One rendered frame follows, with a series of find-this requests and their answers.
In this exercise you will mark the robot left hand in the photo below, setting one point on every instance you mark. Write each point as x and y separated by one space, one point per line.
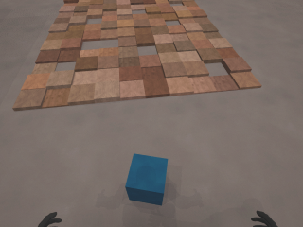
49 219

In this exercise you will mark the carton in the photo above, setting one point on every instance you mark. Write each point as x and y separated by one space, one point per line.
146 179

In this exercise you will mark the robot right hand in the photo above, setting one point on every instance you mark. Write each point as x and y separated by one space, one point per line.
264 218

